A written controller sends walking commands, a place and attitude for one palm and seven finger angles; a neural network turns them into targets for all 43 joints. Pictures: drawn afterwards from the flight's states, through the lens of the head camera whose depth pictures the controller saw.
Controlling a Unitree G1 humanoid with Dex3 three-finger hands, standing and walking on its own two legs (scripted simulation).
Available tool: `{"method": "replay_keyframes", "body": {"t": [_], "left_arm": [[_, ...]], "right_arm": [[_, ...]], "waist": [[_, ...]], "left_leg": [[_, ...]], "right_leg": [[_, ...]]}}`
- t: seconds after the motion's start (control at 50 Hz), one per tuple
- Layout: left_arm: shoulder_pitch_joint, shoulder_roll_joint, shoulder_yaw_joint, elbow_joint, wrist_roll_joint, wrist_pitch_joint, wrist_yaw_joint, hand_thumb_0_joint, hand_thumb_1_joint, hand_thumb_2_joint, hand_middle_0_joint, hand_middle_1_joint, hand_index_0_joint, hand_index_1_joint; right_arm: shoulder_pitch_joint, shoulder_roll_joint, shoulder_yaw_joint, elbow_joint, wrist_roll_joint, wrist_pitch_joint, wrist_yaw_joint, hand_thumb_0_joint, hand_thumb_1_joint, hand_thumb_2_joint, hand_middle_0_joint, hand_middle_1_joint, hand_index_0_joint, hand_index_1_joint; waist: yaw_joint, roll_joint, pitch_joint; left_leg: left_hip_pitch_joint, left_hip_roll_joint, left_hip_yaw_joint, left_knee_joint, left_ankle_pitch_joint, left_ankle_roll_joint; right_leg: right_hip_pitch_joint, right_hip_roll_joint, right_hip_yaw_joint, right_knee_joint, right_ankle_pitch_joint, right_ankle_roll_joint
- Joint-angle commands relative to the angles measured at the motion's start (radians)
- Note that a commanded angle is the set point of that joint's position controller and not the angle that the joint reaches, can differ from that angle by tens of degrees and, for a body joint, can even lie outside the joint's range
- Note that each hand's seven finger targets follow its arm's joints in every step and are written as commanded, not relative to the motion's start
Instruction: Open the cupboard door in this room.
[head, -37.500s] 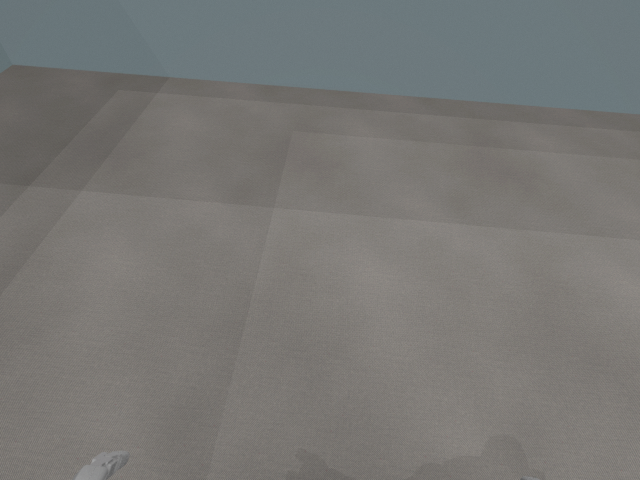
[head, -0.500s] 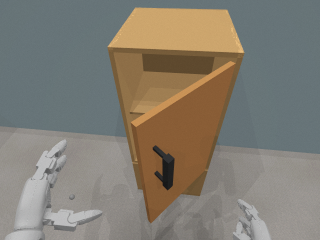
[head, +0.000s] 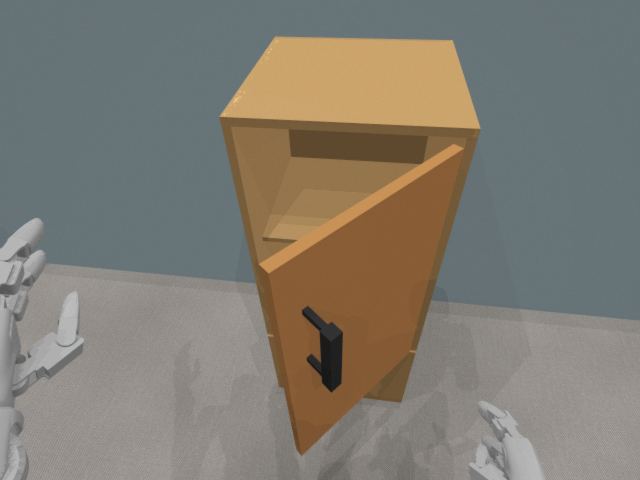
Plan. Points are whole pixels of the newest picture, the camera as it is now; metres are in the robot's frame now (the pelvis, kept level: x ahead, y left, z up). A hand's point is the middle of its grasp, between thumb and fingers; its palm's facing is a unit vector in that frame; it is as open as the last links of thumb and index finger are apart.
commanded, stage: draw the hand back to the body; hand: left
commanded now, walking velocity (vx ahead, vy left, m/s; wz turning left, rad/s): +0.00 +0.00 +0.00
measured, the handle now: (321, 349) +0.29 +0.04 +0.00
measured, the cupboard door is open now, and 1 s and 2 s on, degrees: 50 50 50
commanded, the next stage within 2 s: step back with the hand held close in 0.32 s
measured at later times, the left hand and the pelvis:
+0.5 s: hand (85, 341) +0.19 +0.25 +0.16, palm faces +0.45 -0.79 -0.41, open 7.4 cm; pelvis -0.01 -0.01 +0.00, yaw +0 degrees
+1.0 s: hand (21, 402) +0.13 +0.28 +0.16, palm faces +0.39 -0.77 -0.51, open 7.4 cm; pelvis -0.08 +0.02 -0.01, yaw -2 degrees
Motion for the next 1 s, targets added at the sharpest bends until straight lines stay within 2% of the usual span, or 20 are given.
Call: {"method": "replay_keyframes", "body": {"t": [0.0, 0.06, 0.16, 0.24, 0.28, 0.32, 0.36, 0.4, 0.42, 0.44, 0.46, 0.52, 0.58, 0.62, 0.66, 0.7, 0.76, 0.78, 0.82, 0.98], "left_arm": [[-0.051, 0.111, 0.069, -0.11, -0.004, -0.058, 0.001, 0.0, 0.9, 0.9, -0.2, -0.3, -0.2, -0.3], [-0.077, 0.144, 0.088, -0.15, 0.0, -0.07, 0.001, 0.0, 0.9, 0.9, -0.2, -0.3, -0.2, -0.3], [-0.079, 0.18, 0.118, -0.205, 0.005, -0.082, 0.009, 0.0, 0.9, 0.9, -0.2, -0.3, -0.2, -0.3], [-0.082, 0.176, 0.112, -0.205, 0.008, -0.082, 0.011, 0.0, 0.9, 0.9, -0.2, -0.3, -0.2, -0.3], [-0.097, 0.176, 0.109, -0.198, 0.009, -0.082, 0.01, 0.0, 0.9, 0.9, -0.2, -0.3, -0.2, -0.3], [-0.078, 0.161, 0.105, -0.159, 0.004, -0.079, 0.005, 0.0, 0.9, 0.9, -0.2, -0.3, -0.2, -0.3], [-0.077, 0.148, 0.096, -0.132, 0.001, -0.078, -0.001, 0.0, 0.9, 0.9, -0.2, -0.3, -0.2, -0.3], [-0.066, 0.141, 0.091, -0.116, 0.0, -0.079, -0.004, 0.0, 0.9, 0.9, -0.2, -0.3, -0.2, -0.3], [-0.174, 0.17, 0.1, -0.176, 0.003, -0.086, -0.001, 0.0, 0.9, 0.9, -0.2, -0.3, -0.2, -0.3], [-0.239, 0.285, 0.22, -0.185, 0.009, -0.127, 0.007, 0.0, 0.9, 0.9, -0.2, -0.3, -0.2, -0.3], [-0.126, 0.212, 0.169, -0.108, 0.012, -0.131, -0.002, 0.0, 0.9, 0.9, -0.2, -0.3, -0.2, -0.3], [-0.052, 0.185, 0.136, -0.128, 0.019, -0.136, -0.009, 0.0, 0.9, 0.9, -0.2, -0.3, -0.2, -0.3], [0.002, 0.203, 0.151, -0.202, 0.02, -0.146, 0.0, 0.0, 0.9, 0.9, -0.2, -0.3, -0.2, -0.3], [0.048, 0.212, 0.168, -0.231, 0.017, -0.146, 0.006, 0.0, 0.9, 0.9, -0.2, -0.3, -0.2, -0.3], [0.074, 0.237, 0.2, -0.244, 0.014, -0.145, 0.012, 0.0, 0.9, 0.9, -0.2, -0.3, -0.2, -0.3], [0.097, 0.242, 0.213, -0.245, 0.011, -0.144, 0.019, 0.0, 0.9, 0.9, -0.2, -0.3, -0.2, -0.3], [0.102, 0.236, 0.213, -0.239, 0.011, -0.148, 0.024, 0.0, 0.9, 0.9, -0.2, -0.3, -0.2, -0.3], [0.1, 0.244, 0.22, -0.245, 0.015, -0.152, 0.026, 0.0, 0.9, 0.9, -0.2, -0.3, -0.2, -0.3], [0.099, 0.229, 0.209, -0.244, 0.02, -0.156, 0.03, 0.0, 0.9, 0.9, -0.2, -0.3, -0.2, -0.3], [0.01, 0.207, 0.208, -0.274, 0.067, -0.187, 0.04, 0.0, 0.9, 0.9, -0.2, -0.3, -0.2, -0.3]], "right_arm": [[-0.13, -0.098, -0.046, -0.15, 0.006, -0.039, 0.0, 0.0, -0.9, -0.9, 0.2, 0.3, 0.2, 0.3], [-0.137, -0.101, -0.053, -0.151, 0.003, -0.035, 0.001, 0.0, -0.9, -0.9, 0.2, 0.3, 0.2, 0.3], [-0.148, -0.092, -0.052, -0.147, -0.002, -0.045, -0.002, 0.0, -0.9, -0.9, 0.2, 0.3, 0.2, 0.3], [-0.15, -0.089, -0.05, -0.138, -0.001, -0.052, -0.002, 0.0, -0.9, -0.9, 0.2, 0.3, 0.2, 0.3], [-0.15, -0.092, -0.052, -0.134, 0.0, -0.054, -0.004, 0.0, -0.9, -0.9, 0.2, 0.3, 0.2, 0.3], [-0.148, -0.092, -0.054, -0.131, -0.001, -0.05, -0.002, 0.0, -0.9, -0.9, 0.2, 0.3, 0.2, 0.3], [-0.152, -0.092, -0.056, -0.131, 0.001, -0.043, -0.001, 0.0, -0.9, -0.9, 0.2, 0.3, 0.2, 0.3], [-0.152, -0.092, -0.059, -0.129, 0.003, -0.038, 0.0, 0.0, -0.9, -0.9, 0.2, 0.3, 0.2, 0.3], [-0.162, -0.096, -0.057, -0.129, 0.004, -0.04, 0.001, 0.0, -0.9, -0.9, 0.2, 0.3, 0.2, 0.3], [-0.137, -0.113, -0.055, -0.164, 0.018, -0.024, 0.0, 0.0, -0.9, -0.9, 0.2, 0.3, 0.2, 0.3], [-0.132, -0.105, -0.06, -0.145, 0.007, -0.01, 0.0, 0.0, -0.9, -0.9, 0.2, 0.3, 0.2, 0.3], [-0.142, -0.112, -0.066, -0.162, 0.002, 0.015, 0.007, 0.0, -0.9, -0.9, 0.2, 0.3, 0.2, 0.3], [-0.142, -0.122, -0.074, -0.179, 0.0, 0.03, 0.004, 0.0, -0.9, -0.9, 0.2, 0.3, 0.2, 0.3], [-0.138, -0.116, -0.079, -0.196, 0.003, 0.04, 0.003, 0.0, -0.9, -0.9, 0.2, 0.3, 0.2, 0.3], [-0.135, -0.112, -0.085, -0.209, 0.006, 0.054, 0.001, 0.0, -0.9, -0.9, 0.2, 0.3, 0.2, 0.3], [-0.138, -0.105, -0.088, -0.216, 0.011, 0.065, -0.003, 0.0, -0.9, -0.9, 0.2, 0.3, 0.2, 0.3], [-0.137, -0.11, -0.092, -0.223, 0.014, 0.069, -0.006, 0.0, -0.9, -0.9, 0.2, 0.3, 0.2, 0.3], [-0.145, -0.114, -0.093, -0.222, 0.012, 0.069, -0.009, 0.0, -0.9, -0.9, 0.2, 0.3, 0.2, 0.3], [-0.136, -0.117, -0.093, -0.226, 0.014, 0.065, -0.009, 0.0, -0.9, -0.9, 0.2, 0.3, 0.2, 0.3], [-0.115, -0.137, -0.096, -0.239, 0.006, 0.03, -0.012, 0.0, -0.9, -0.9, 0.2, 0.3, 0.2, 0.3]], "waist": [[-0.007, -0.032, 0.008], [0.0, -0.036, -0.045], [0.009, 0.012, -0.098], [0.004, 0.043, -0.064], [0.001, 0.033, -0.047], [0.001, -0.027, -0.036], [0.0, -0.048, -0.016], [-0.001, -0.033, -0.009], [-0.006, -0.003, -0.034], [-0.052, -0.054, 0.041], [-0.055, -0.095, 0.008], [-0.056, -0.071, -0.046], [-0.052, 0.031, -0.144], [-0.052, 0.008, -0.197], [-0.052, -0.056, -0.214], [-0.054, -0.049, -0.212], [-0.056, -0.044, -0.162], [-0.053, 0.009, -0.158], [-0.054, 0.014, -0.129], [-0.055, 0.089, -0.036]], "left_leg": [[-0.051, 0.027, -0.013, -0.098, 0.256, 0.003], [-0.026, 0.021, -0.01, -0.099, 0.257, 0.01], [-0.002, 0.013, -0.004, -0.095, 0.288, 0.009], [-0.004, 0.012, -0.003, -0.1, 0.292, 0.004], [-0.003, 0.014, -0.006, -0.104, 0.295, 0.004], [-0.003, 0.016, -0.004, -0.107, 0.288, 0.008], [-0.007, 0.017, -0.001, -0.109, 0.256, 0.012], [-0.007, 0.018, 0.004, -0.114, 0.25, 0.012], [0.002, 0.014, 0.001, -0.114, 0.241, 0.012], [-0.064, 0.03, -0.016, -0.078, 0.156, 0.024], [-0.049, 0.025, -0.027, -0.053, 0.156, 0.026], [-0.049, 0.026, -0.017, -0.042, 0.211, 0.017], [-0.051, 0.043, -0.023, -0.057, 0.33, 0.012], [-0.053, 0.056, -0.021, -0.051, 0.395, 0.009], [-0.083, 0.056, -0.025, -0.038, 0.394, 0.006], [-0.108, 0.057, -0.032, -0.038, 0.388, 0.004], [-0.159, 0.066, -0.044, -0.058, 0.316, 0.011], [-0.179, 0.069, -0.051, -0.073, 0.295, 0.017], [-0.249, 0.088, -0.067, -0.104, 0.22, 0.027], [-0.669, 0.174, -0.169, -0.249, -0.337, 0.106]], "right_leg": [[0.028, -0.008, 0.023, -0.084, 0.164, -0.012], [0.052, -0.009, 0.029, -0.09, 0.173, -0.011], [0.086, -0.011, 0.042, -0.092, 0.215, -0.015], [0.075, -0.01, 0.043, -0.103, 0.218, -0.016], [0.07, -0.008, 0.036, -0.108, 0.215, -0.017], [0.062, -0.005, 0.038, -0.113, 0.211, -0.012], [0.047, -0.005, 0.042, -0.126, 0.176, -0.008], [0.048, -0.008, 0.043, -0.128, 0.172, -0.008], [0.05, -0.008, 0.049, -0.13, 0.163, -0.009], [-0.073, -0.051, 0.154, -0.187, 0.186, -0.01], [-0.071, -0.073, 0.158, -0.191, 0.201, -0.016], [-0.056, -0.091, 0.146, -0.164, 0.281, -0.018], [0.005, -0.087, 0.113, -0.087, 0.387, -0.015], [0.027, -0.075, 0.107, -0.045, 0.446, -0.007], [0.039, -0.076, 0.115, -0.031, 0.474, -0.006], [0.038, -0.083, 0.118, -0.014, 0.486, -0.01], [-0.008, -0.069, 0.118, -0.012, 0.38, -0.002], [-0.004, -0.064, 0.116, -0.003, 0.354, -0.002], [0.006, -0.045, 0.108, 0.024, 0.284, 0.007], [0.178, 0.007, 0.087, 0.25, 0.138, 0.029]]}}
